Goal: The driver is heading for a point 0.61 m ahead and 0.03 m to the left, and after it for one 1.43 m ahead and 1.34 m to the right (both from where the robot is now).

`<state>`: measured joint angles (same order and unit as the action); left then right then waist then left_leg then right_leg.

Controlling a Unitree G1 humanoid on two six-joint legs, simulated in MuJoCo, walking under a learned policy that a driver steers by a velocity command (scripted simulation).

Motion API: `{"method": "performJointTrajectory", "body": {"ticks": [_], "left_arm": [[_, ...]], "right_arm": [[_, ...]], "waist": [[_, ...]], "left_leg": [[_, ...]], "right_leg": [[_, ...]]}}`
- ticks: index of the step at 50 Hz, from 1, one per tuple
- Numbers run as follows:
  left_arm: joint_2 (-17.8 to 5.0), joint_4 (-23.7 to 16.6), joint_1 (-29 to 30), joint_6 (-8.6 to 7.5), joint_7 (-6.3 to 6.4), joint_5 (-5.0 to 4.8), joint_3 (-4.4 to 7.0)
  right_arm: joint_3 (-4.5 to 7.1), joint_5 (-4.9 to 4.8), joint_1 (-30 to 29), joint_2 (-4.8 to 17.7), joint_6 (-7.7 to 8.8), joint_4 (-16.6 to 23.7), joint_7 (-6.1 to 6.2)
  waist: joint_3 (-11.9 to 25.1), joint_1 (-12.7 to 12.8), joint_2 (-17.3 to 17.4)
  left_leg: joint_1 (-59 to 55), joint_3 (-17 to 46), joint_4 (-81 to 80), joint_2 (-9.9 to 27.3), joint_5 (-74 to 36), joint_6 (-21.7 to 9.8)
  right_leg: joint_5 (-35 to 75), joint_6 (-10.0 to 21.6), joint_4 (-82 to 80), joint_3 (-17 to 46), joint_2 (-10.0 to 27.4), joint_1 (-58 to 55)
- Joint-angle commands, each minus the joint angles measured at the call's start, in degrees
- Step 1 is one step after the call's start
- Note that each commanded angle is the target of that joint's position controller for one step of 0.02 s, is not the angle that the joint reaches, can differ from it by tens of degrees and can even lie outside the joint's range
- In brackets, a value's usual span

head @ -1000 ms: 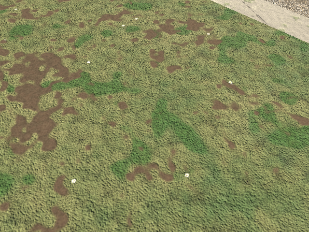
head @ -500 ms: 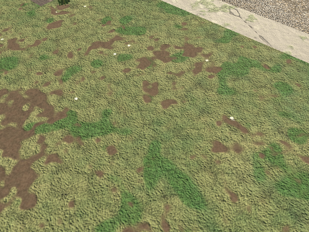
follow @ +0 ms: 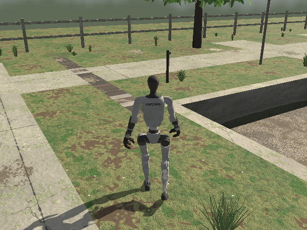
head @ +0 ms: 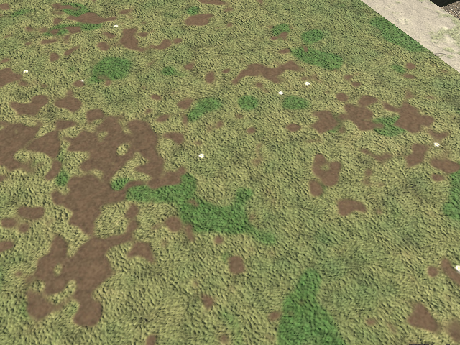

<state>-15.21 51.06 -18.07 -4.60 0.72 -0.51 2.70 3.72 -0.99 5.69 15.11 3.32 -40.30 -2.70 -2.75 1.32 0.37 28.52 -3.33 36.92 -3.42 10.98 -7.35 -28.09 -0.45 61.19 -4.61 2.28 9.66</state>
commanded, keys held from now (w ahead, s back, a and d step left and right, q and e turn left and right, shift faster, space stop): w+q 0.20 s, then w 0.46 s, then w+e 0.34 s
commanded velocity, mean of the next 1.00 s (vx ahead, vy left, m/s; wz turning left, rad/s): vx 0.50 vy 0.00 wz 0.15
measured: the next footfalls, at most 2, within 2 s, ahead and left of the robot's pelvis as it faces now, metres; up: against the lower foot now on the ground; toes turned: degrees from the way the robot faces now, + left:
right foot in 0.42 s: +0.43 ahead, -0.10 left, +0.00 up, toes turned +13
left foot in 0.92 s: +0.63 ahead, +0.19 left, +0.00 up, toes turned +7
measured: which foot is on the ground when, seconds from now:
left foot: down 0.00-0.42, up 0.44-0.90, down 0.92-1.00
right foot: up 0.00-0.40, down 0.42-0.94, up 0.96-1.00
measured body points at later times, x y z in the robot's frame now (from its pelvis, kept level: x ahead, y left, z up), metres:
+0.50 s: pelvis +0.29 -0.03 +0.01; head +0.31 -0.03 +0.46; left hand +0.42 +0.26 -0.07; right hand +0.40 -0.29 -0.11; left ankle +0.12 +0.06 -0.65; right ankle +0.39 -0.11 -0.72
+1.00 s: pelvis +0.53 +0.06 +0.01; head +0.56 +0.08 +0.46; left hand +0.50 +0.34 -0.12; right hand +0.78 -0.15 -0.05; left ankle +0.59 +0.18 -0.72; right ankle +0.42 -0.10 -0.65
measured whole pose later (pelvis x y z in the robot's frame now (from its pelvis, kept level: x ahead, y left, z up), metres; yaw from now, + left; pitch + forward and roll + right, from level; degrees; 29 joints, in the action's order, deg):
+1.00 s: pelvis +0.53 +0.06 +0.01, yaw +6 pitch +3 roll +0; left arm -16.5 48.1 -23.4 -3.3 0.3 -1.9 3.0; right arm 2.4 0.3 4.2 13.8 6.2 -37.3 -1.0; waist -0.6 3.5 -1.5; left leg 24.2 -1.2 31.0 0.1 9.7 -1.2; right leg -27.4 1.2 57.2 5.2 -0.7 16.9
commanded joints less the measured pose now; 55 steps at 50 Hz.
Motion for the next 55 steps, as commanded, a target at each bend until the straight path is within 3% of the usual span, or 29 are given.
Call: {"method": "performJointTrajectory", "body": {"ticks": [1, 2, 3, 5, 7, 11, 15, 18, 20, 21, 22, 23, 24, 25, 26, 27, 30, 35, 41, 44, 45, 46, 47, 48, 49, 50, 51, 52, 55], "left_arm": [[-7.67, -10.00, 6.84, -5.17, -1.10, -1.89, 0.86], [-7.34, -9.39, 6.96, -4.93, -0.58, -0.58, 1.09], [-8.10, -9.25, 5.85, -4.15, -0.35, 0.41, 1.71], [-7.05, -9.95, 4.33, -2.58, -0.42, 1.14, 1.89], [-5.52, -11.17, 6.34, -1.72, -0.18, 1.60, 1.50], [-3.26, -13.63, 15.15, -1.76, -0.43, 1.39, 0.44], [-4.36, -15.16, 20.30, -2.63, -1.70, 0.41, 0.47], [-6.54, -15.95, 20.14, -3.36, -2.28, 0.41, 1.30], [-7.98, -14.40, 13.48, -3.73, -2.05, 0.63, 2.30], [-10.04, -13.15, 6.13, -3.94, -1.75, 1.32, 3.13], [-14.61, -12.05, -2.60, -3.89, -1.51, 2.12, 4.33], [-14.34, -9.34, -7.35, -3.15, -2.33, 1.00, 4.66], [-9.66, -9.68, -6.02, -2.86, -2.33, -0.35, 3.37], [-7.73, -10.35, -1.98, -2.30, -2.09, -0.24, 2.66], [-6.83, -10.81, 1.17, -1.85, -2.06, 0.35, 2.10], [-5.82, -10.95, 2.89, -1.80, -2.13, 0.82, 1.65], [-5.62, -10.11, 3.27, -2.26, -2.25, 0.67, 1.45], [-8.41, -7.76, -0.10, -1.57, -1.43, -0.25, 2.17], [-9.63, -5.30, -5.67, 0.11, -0.82, -1.18, 2.48], [-10.74, -5.27, -4.60, 0.96, -0.25, -1.17, 2.97], [-9.96, -5.42, -4.24, 1.07, -0.17, -0.99, 2.68], [-7.42, -6.34, -3.32, 0.88, -0.30, -0.37, 1.75], [-2.19, -8.35, -6.70, 0.14, -0.25, 0.09, 0.21], [-2.91, -8.88, -9.34, -0.59, -0.32, -1.21, 0.04], [-8.10, -8.66, -6.17, -0.47, -0.30, -2.22, 1.59], [-8.54, -9.40, -2.36, -0.11, -0.32, -1.97, 1.86], [-7.80, -9.69, -0.71, 0.38, -0.33, -1.43, 1.95], [-7.11, -9.79, -0.43, 1.09, -0.39, -1.06, 2.26], [-4.30, -10.47, -0.68, 2.80, -0.69, -1.08, 2.01]], "right_arm": [[3.09, 0.15, 14.62, 9.27, 0.79, 0.38, 1.05], [2.52, -0.01, 10.15, 7.59, 0.89, 1.47, 0.96], [1.94, 0.29, 7.51, 5.95, 0.90, 2.49, 1.11], [2.04, 0.35, 6.73, 6.53, 0.98, 3.20, 1.45], [2.49, 0.28, 8.04, 8.27, 1.10, 3.01, 2.12], [2.74, -0.30, 11.32, 9.19, 0.36, 2.13, 3.23], [2.26, -0.37, 15.74, 8.51, 0.25, 0.16, 3.18], [2.31, -0.09, 16.16, 8.87, 0.04, -0.45, 3.28], [2.14, 0.05, 14.50, 8.49, -0.27, -0.14, 3.29], [1.34, 0.47, 13.66, 6.61, -0.18, 0.61, 3.14], [0.26, 0.54, 18.32, 3.66, 0.32, 1.52, 3.17], [-0.40, -0.45, 23.23, 2.65, 0.99, 0.85, 3.10], [0.59, -1.13, 18.56, 7.63, 1.13, 0.80, 2.96], [0.83, -0.87, 12.49, 8.76, 1.14, 2.16, 2.87], [0.71, 0.06, 9.26, 8.12, 1.24, 3.02, 2.82], [0.88, 0.61, 8.66, 7.27, 1.24, 3.18, 2.72], [0.50, 0.44, 11.01, 4.46, 0.67, 2.44, 2.62], [-0.48, 1.09, 2.05, 2.28, 1.26, 4.85, 2.68], [-0.34, 0.06, -7.28, 2.96, 2.74, 7.21, 1.13], [0.72, -0.02, -4.03, 5.43, 3.61, 6.73, 0.94], [1.67, 0.24, 1.35, 7.11, 3.74, 5.14, 1.34], [2.74, 1.19, 9.58, 9.95, 3.89, 3.82, 1.95], [4.05, 2.39, 17.73, 15.26, 3.38, 2.98, 2.51], [3.69, 1.91, 19.80, 13.67, 2.75, 1.92, 2.22], [2.49, 1.26, 16.93, 9.46, 2.56, 2.02, 2.26], [1.72, 0.98, 13.73, 7.23, 2.41, 2.18, 2.31], [1.11, 1.09, 10.13, 5.53, 2.40, 1.90, 2.11], [0.71, 1.35, 7.54, 4.09, 2.62, 1.67, 1.97], [1.37, 1.64, 5.18, 5.02, 3.60, 0.36, 1.98]], "waist": [[13.10, -6.67, 1.70], [8.87, -3.63, -2.06], [7.21, -1.58, -1.71], [5.90, 0.34, -0.34], [4.67, 0.27, 0.26], [3.64, -3.18, 3.32], [3.42, -6.25, 5.10], [2.95, -5.31, 6.29], [5.04, -1.37, 7.01], [11.06, 2.09, 5.32], [20.22, 3.01, -4.89], [23.57, 2.49, -18.57], [16.07, 3.85, -11.40], [8.93, 3.67, -6.15], [4.84, 2.31, -3.18], [2.85, 0.75, -3.12], [3.58, -1.39, -6.02], [2.15, 0.86, -4.16], [0.60, 3.47, -4.95], [2.04, 0.04, -6.38], [5.00, -2.75, -5.93], [11.59, -6.75, -3.97], [21.09, -7.97, 8.09], [25.27, -7.20, 17.95], [16.87, -7.29, 11.17], [11.09, -6.44, 7.84], [7.05, -4.64, 5.57], [4.49, -2.90, 6.38], [2.13, -0.57, 5.80]], "left_leg": [[-41.98, 35.57, -19.16, 18.95, -5.00, -13.93], [-32.59, 29.70, -19.95, 16.32, -10.58, -11.91], [-26.43, 25.92, -21.30, 14.40, -14.43, -11.05], [-19.83, 23.55, -23.46, 12.79, -18.16, -11.12], [-15.42, 20.08, -24.24, 11.40, -21.49, -10.86], [-12.56, 15.47, -22.67, 7.15, -16.41, -6.73], [-17.25, 18.85, -20.39, 10.08, -9.84, -5.42], [-23.51, 23.12, -16.51, 13.32, -11.21, -4.41], [-24.56, 22.41, -10.33, 11.60, -21.62, -2.72], [-21.28, 19.71, -0.07, 8.56, -23.61, -0.96], [-5.20, 14.00, 19.15, 1.94, -9.98, 2.83], [9.71, 12.30, 32.69, -2.48, 21.90, 5.30], [16.44, 14.81, 38.20, 0.88, 20.20, 5.04], [17.89, 12.24, 38.13, 3.58, 14.80, 4.91], [16.34, 10.17, 35.07, 5.74, 10.70, 4.94], [14.12, 9.68, 31.64, 7.60, 7.93, 5.08], [9.19, 7.70, 25.99, 9.23, 5.01, 5.99], [9.31, 5.89, 8.51, 9.23, -7.46, 7.76], [2.87, 5.46, -5.76, 5.26, -12.43, 8.24], [-4.75, 5.49, -10.45, 4.33, -7.89, 6.45], [-13.29, 4.66, -12.20, 3.84, -7.32, 5.05], [-27.04, 8.88, -10.26, 9.26, -8.23, 2.24], [-48.97, 26.66, -9.80, 23.30, -6.29, -4.03], [-51.74, 43.87, -16.44, 29.00, 4.28, -8.78], [-44.91, 38.42, -18.30, 26.90, 9.95, -6.84], [-37.56, 30.49, -19.58, 24.63, 8.92, -4.98], [-30.41, 24.90, -21.92, 22.07, 5.23, -4.10], [-25.28, 20.28, -24.10, 20.13, 1.79, -3.43], [-18.84, 11.48, -28.25, 18.99, -7.22, -3.81]], "right_leg": [[4.36, 2.06, 17.14, 10.83, 0.82, 37.95], [6.83, 1.58, 11.97, 10.07, 2.80, 34.21], [8.51, 0.94, 8.48, 10.08, 4.13, 30.07], [10.12, -0.76, 3.89, 9.25, 4.59, 26.34], [13.66, -2.48, -2.13, 7.85, 4.03, 25.79], [29.12, -3.23, -20.95, 6.43, 0.67, 22.34], [34.34, -1.76, -29.21, 6.82, -0.61, 20.22], [27.55, 1.06, -32.38, 7.15, -0.88, 20.11], [25.52, 3.71, -35.74, 5.05, -2.46, 11.45], [27.71, 6.66, -34.26, 8.44, 1.55, -0.45], [26.42, 13.97, -33.30, 25.02, 12.95, -21.76], [12.35, 19.46, -41.32, 46.33, 20.41, -30.65], [0.85, 17.19, -43.66, 45.83, 19.42, -26.33], [1.96, 14.93, -44.82, 37.85, 17.35, -18.38], [7.67, 14.15, -46.45, 32.13, 14.89, -10.82], [12.79, 13.72, -48.01, 28.33, 12.83, -5.94], [22.47, 13.95, -50.92, 20.90, 9.80, -0.85], [31.00, 13.32, -52.62, 14.18, 8.09, -0.83], [27.81, 11.98, -48.56, 16.01, 8.97, -2.94], [28.67, 10.07, -43.36, 19.02, 10.04, -4.57], [33.33, 8.73, -37.99, 17.80, 7.84, -3.08], [31.11, 6.68, -25.96, 15.37, 4.45, 3.05], [13.21, 2.77, -5.05, 8.95, -2.92, 22.08], [-6.45, 1.91, 6.84, 11.32, -3.91, 32.67], [-2.65, 1.83, 12.04, 13.04, -0.70, 36.67], [2.18, 1.82, 12.16, 11.48, 1.41, 36.86], [5.89, 1.52, 10.08, 10.72, 2.97, 34.86], [8.50, 1.32, 7.81, 10.95, 4.44, 32.63], [13.51, 0.30, 5.76, 10.48, 5.50, 29.42]]}}
Keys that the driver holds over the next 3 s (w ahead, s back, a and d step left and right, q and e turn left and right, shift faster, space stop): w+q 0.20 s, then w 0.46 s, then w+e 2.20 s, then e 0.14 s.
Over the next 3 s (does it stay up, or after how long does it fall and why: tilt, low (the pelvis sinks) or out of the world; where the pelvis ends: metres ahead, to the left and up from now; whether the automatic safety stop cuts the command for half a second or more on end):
stays up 1.47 -0.40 0.01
